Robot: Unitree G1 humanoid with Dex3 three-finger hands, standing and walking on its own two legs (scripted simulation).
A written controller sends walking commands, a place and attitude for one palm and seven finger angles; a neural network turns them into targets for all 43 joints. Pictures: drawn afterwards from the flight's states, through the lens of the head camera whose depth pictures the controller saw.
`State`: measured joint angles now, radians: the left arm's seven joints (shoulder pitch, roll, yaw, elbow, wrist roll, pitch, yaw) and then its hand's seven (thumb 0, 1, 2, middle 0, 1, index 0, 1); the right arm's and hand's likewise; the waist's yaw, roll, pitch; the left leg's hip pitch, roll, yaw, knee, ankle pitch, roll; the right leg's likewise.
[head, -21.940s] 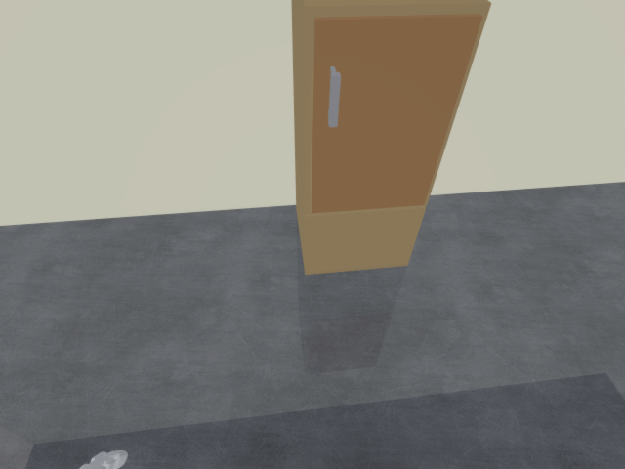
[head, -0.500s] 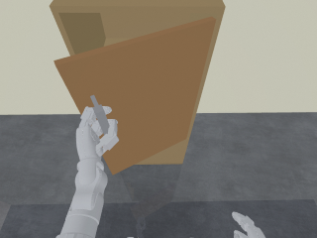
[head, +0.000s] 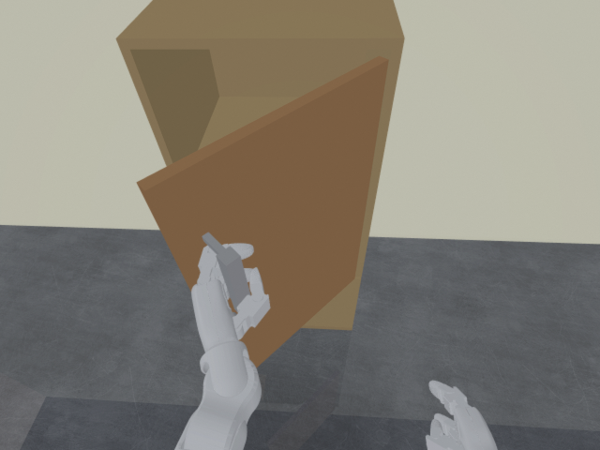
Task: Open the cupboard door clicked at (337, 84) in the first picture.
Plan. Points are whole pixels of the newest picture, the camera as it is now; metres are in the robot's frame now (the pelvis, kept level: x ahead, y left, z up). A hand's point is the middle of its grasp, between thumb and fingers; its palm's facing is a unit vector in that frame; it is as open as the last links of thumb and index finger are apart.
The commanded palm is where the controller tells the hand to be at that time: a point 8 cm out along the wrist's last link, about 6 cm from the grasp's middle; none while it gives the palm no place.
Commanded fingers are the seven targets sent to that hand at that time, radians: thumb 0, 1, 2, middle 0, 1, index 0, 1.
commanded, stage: open thumb and fingers to let go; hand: left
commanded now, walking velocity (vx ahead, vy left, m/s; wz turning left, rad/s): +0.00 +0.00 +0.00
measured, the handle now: (228, 275) +0.33 +0.11 +0.06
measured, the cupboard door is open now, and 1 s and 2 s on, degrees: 47 49 48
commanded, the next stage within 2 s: slide the hand sideways off the handle in 0.70 s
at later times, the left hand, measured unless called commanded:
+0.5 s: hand (255, 296) +0.30 +0.07 +0.06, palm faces +0.34 -0.94 -0.01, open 13.7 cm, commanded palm +0.26 +0.12 +0.06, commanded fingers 0.00 -0.50 0.30 -0.22 -0.70 -0.22 -0.70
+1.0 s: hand (246, 324) +0.26 +0.08 +0.06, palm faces -0.21 -0.97 -0.07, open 16.0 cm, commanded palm +0.26 +0.13 +0.06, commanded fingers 0.00 -0.50 0.30 -0.15 -0.30 -0.15 -0.30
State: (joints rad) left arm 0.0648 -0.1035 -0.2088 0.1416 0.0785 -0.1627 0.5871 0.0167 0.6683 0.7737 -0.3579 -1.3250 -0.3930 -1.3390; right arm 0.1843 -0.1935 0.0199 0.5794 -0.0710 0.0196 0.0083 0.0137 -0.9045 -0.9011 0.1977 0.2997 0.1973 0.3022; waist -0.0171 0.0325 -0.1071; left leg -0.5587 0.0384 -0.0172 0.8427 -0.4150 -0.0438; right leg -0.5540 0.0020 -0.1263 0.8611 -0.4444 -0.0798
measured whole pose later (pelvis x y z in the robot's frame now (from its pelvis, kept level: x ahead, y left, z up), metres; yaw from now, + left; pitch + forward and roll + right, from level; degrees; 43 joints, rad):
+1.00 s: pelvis -0.02 +0.05 -0.01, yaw -1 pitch +7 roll -1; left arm 0.00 0.07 -0.27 0.18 -0.01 -0.27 0.07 -0.01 -0.50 0.30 -0.24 -0.40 -0.19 -0.40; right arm 0.23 -0.21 0.03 0.53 -0.01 -0.01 -0.01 0.01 -0.90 -0.90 0.20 0.30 0.20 0.30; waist 0.00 0.05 -0.08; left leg -0.61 0.00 0.02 0.92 -0.42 0.02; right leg -0.60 -0.03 -0.09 0.90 -0.42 -0.02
